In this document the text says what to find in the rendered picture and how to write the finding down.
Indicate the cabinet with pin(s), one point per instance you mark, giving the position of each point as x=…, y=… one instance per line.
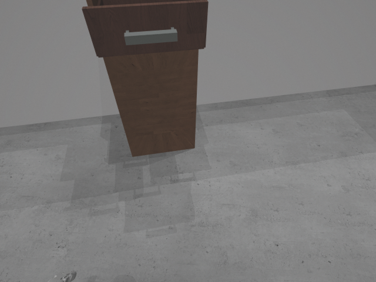
x=156, y=94

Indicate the handle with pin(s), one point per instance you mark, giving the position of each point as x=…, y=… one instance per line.
x=144, y=37

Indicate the drawer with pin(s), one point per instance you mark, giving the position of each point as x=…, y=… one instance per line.
x=110, y=19

